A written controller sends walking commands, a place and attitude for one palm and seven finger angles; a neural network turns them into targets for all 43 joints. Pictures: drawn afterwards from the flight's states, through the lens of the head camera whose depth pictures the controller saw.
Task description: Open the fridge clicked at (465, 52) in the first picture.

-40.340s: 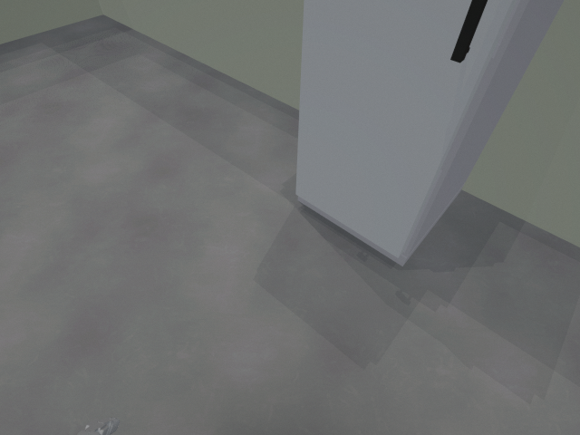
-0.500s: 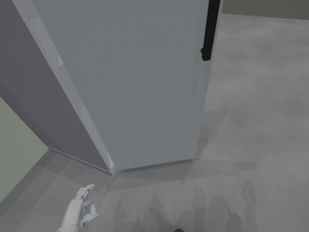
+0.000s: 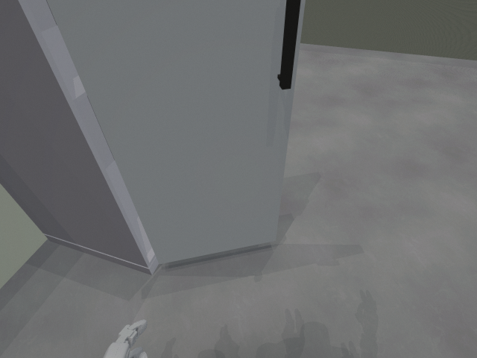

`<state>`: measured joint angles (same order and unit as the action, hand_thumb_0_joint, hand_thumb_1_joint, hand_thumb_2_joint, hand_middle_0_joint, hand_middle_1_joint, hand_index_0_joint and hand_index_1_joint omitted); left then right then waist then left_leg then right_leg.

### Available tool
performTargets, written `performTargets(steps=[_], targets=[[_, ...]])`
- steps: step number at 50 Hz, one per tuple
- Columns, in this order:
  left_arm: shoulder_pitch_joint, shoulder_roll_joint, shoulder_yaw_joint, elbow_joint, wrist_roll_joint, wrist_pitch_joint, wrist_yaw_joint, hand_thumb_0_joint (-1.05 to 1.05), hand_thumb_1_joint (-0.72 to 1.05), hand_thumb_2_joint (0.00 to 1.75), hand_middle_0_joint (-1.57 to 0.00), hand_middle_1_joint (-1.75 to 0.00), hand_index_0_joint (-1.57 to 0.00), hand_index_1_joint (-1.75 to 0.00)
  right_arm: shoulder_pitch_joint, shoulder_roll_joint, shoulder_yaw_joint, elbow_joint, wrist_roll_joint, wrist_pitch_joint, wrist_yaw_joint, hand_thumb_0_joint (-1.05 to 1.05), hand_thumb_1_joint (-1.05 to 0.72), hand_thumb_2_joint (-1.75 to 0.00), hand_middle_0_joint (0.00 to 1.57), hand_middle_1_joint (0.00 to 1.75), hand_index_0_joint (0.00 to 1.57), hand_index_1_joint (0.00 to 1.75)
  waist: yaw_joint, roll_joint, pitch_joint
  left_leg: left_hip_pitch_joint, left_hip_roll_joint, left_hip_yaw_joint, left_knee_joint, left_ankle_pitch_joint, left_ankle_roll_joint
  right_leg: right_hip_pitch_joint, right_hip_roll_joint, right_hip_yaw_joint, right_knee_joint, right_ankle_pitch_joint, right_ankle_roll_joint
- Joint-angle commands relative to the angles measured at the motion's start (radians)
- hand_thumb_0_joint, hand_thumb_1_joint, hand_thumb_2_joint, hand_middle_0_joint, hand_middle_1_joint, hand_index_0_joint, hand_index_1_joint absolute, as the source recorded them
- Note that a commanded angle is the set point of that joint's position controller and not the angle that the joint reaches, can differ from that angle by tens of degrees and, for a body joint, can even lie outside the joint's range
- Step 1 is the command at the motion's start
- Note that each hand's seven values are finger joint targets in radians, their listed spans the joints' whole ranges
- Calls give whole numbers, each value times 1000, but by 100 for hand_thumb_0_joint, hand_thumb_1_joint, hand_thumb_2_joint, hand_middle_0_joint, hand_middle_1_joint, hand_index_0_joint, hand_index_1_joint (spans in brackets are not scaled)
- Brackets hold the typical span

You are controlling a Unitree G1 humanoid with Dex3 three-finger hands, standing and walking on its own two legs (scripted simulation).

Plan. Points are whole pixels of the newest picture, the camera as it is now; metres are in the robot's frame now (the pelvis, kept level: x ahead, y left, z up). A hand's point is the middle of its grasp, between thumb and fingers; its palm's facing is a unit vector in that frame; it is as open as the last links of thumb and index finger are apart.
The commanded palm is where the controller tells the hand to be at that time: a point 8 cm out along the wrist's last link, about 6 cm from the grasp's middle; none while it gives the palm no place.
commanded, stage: stop stepping back and stand still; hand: right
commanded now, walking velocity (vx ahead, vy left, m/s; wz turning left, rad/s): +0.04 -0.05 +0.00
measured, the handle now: (288, 17) +0.75 -0.07 +0.28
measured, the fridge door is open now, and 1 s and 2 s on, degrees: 59 59 59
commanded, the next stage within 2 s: let the arm hang, fingers relaxed in 0.74 s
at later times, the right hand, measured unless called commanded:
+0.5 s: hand out of the picture +0.24 -0.30 +0.16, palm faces +0.45 +0.78 -0.44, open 7.4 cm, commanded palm +0.18 -0.34 +0.18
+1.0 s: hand (435, 336) +0.20 -0.31 -0.06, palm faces +0.11 +0.91 -0.40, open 7.4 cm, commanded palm none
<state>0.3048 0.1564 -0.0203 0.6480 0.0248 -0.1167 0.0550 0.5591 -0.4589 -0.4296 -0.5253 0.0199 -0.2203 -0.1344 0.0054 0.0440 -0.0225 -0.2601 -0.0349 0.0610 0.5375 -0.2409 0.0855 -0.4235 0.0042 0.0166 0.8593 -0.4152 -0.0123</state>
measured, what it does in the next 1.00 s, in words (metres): shifts its weight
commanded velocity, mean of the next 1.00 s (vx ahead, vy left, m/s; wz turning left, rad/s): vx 0.00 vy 0.00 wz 0.00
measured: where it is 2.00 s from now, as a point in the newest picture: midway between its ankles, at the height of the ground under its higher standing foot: outside the picture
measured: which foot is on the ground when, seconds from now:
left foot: down 0.00-1.00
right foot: down 0.00-1.00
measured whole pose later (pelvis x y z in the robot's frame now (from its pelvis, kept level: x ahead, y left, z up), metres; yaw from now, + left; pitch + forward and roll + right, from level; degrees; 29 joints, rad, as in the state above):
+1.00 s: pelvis +0.03 -0.06 +0.00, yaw -2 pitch +1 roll +1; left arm 0.13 0.30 0.01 0.79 0.02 -0.03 -0.01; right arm 0.25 -0.32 -0.10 0.42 -0.03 0.01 -0.01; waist 0.00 -0.05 -0.03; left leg -0.28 0.04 0.02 0.58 -0.31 -0.03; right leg -0.35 0.04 -0.02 0.59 -0.25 -0.05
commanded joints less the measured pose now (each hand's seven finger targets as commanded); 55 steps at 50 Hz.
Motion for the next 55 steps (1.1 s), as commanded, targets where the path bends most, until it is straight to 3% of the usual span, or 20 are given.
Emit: performTargets(steps=[1, 4, 5, 6, 8, 9, 11, 13, 14, 16, 17, 19, 24, 34, 41, 42, 44, 47, 49, 55], targets=[[-123, 154, 61, -128, -8, -45, 20, 0, 90, 90, -20, -30, -20, -30, -161, -98, -81, -42, 17, -42, -27, 0, -90, -90, 20, 30, 20, 30, 19, 52, 49, -119, 313, -406, -356, -470, 116, -76, -64, -4, 116, 6, -6], [-172, 151, 48, -134, -10, -56, 46, 0, 90, 90, -20, -30, -20, -30, -225, -100, -50, -44, 7, -43, -29, 0, -90, -90, 20, 30, 20, 30, 0, 88, 48, -179, 248, -236, -283, -393, 63, 156, -46, -83, -214, 59, -19], [-160, 159, 52, -129, -8, -61, 50, 0, 90, 90, -20, -30, -20, -30, -234, -89, -35, -63, 6, -44, -30, 0, -90, -90, 20, 30, 20, 30, 2, 32, 32, -185, 217, -208, -238, -383, 42, 237, -25, -99, -312, 80, -21], [-159, 168, 58, -134, -9, -69, 51, 0, 90, 90, -20, -30, -20, -30, -257, -91, -27, -111, 6, -51, -28, 0, -90, -90, 20, 30, 20, 30, 5, -51, 31, -198, 181, -190, -157, -349, 13, 293, -39, -57, -396, 59, -31], [-162, 197, 66, -163, -16, -79, 50, 0, 90, 90, -20, -30, -20, -30, -251, -122, -58, -185, 7, -70, -35, 0, -90, -90, 20, 30, 20, 30, -7, -240, 20, -205, 45, -76, 96, -177, -74, 283, -241, 282, -569, 18, -118], [-173, 187, 62, -162, -19, -80, 42, 0, 90, 90, -20, -30, -20, -30, -231, -134, -80, -183, 8, -78, -35, 0, -90, -90, 20, 30, 20, 30, -22, -207, -15, -104, 17, -58, 136, -160, -99, 193, -274, 325, -605, -3, -137], [-187, 166, 56, -155, -16, -81, 34, 0, 90, 90, -20, -30, -20, -30, -165, -128, -96, -159, -3, -70, -23, 0, -90, -90, 20, 30, 20, 30, -15, -290, 57, 45, 35, -62, 91, -154, -92, -22, -244, 263, -670, -233, -125], [-185, 168, 54, -161, -19, -84, 24, 0, 90, 90, -20, -30, -20, -30, -129, -150, -124, -181, -12, -78, -24, 0, -90, -90, 20, 30, 20, 30, -22, -230, 58, 122, 41, -75, -48, -87, -84, -53, -167, 142, -573, -154, -81], [-175, 161, 56, -160, -19, -82, 20, 0, 90, 90, -20, -30, -20, -30, -97, -133, -117, -160, -6, -80, -24, 0, -90, -90, 20, 30, 20, 30, -22, -123, 46, 116, 60, -122, -125, -73, -71, -32, -117, 83, -484, -66, -54], [-158, 159, 69, -162, -24, -73, 9, 0, 90, 90, -20, -30, -20, -30, -76, -122, -109, -134, 15, -74, -21, 0, -90, -90, 20, 30, 20, 30, -5, 79, -9, 37, 197, -342, -246, -57, -8, 64, -34, -16, -238, 129, -9], [-154, 157, 69, -154, -25, -70, 8, 0, 90, 90, -20, -30, -20, -30, -94, -124, -110, -135, 21, -72, -25, 0, -90, -90, 20, 30, 20, 30, -1, 81, -28, 54, 243, -374, -247, 36, 22, 72, -32, -17, -204, 171, -1], [-150, 158, 64, -151, -28, -63, 9, 0, 90, 90, -20, -30, -20, -30, -109, -98, -83, -108, 24, -66, -27, 0, -90, -90, 20, 30, 20, 30, 4, -3, -47, 86, 236, -305, -178, 206, 19, 122, -42, -6, -289, 218, 1], [-178, 165, 56, -169, -29, -47, 29, 0, 90, 90, -20, -30, -20, -30, -108, -114, -85, -115, 18, -59, -27, 0, -90, -90, 20, 30, 20, 30, -11, -94, -108, 105, 85, -114, -61, 322, -80, 276, -116, 61, -410, 575, -32], [-185, 163, 55, -201, -32, -26, 26, 0, 90, 90, -20, -30, -20, -30, -2, -130, -116, -169, 33, -61, -26, 0, -90, -90, 20, 30, 20, 30, -13, -134, -134, 169, 81, -106, -82, 356, -74, 234, -99, 37, -427, 575, -10], [-190, 171, 55, -198, -32, -23, 36, 0, 90, 90, -20, -30, -20, -30, -35, -109, -95, -112, 37, -55, -25, 0, -90, -90, 20, 30, 20, 30, -13, -115, -79, 125, 74, -116, -141, 205, -80, 192, -93, 43, -477, 363, -15], [-249, 362, 99, 15, -48, -72, -60, 0, 90, 90, -20, -30, -20, -30, -109, 42, 326, 633, -44, 103, 119, 0, -90, -90, 20, 30, 20, 30, 30, -120, 2, 1, 161, -54, -1, 313, -63, 107, -114, 61, -314, 503, -20], [-151, 290, 101, 32, -32, 10, -58, 0, 90, 90, -20, -30, -20, -30, -142, 73, 319, 708, -48, 197, 136, 0, -90, -90, 20, 30, 20, 30, 11, -35, -112, -12, 157, -89, -35, 153, -53, 158, -134, 65, -322, 435, -21], [-174, 290, 75, 41, -8, 55, -56, 0, 90, 90, -20, -30, -20, -30, -235, 60, 338, 877, -52, 210, 139, 0, -90, -90, 20, 30, 20, 30, -2, 97, -39, -5, 124, -80, -34, -2, -55, 61, -134, 133, -388, 303, -59], [-170, 263, 62, 76, 1, 76, -56, 0, 90, 90, -20, -30, -20, -30, -278, 66, 359, 1013, -50, 218, 134, 0, -90, -90, 20, 30, 20, 30, -4, 93, -18, 8, 131, -107, -57, -2, -47, 62, -109, 125, -408, 296, -51], [-139, 200, 36, 215, 4, 111, -45, 0, 90, 90, -20, -30, -20, -30, -300, 95, 399, 1360, -39, 224, 124, 0, -90, -90, 20, 30, 20, 30, -3, -124, 9, 37, 122, -134, -141, -46, -49, 118, -77, 96, -489, 172, -34]])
